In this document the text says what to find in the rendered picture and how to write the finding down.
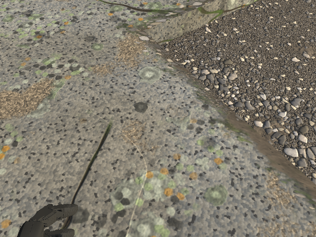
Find robot left hand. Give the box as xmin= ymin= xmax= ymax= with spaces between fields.
xmin=17 ymin=203 xmax=78 ymax=237

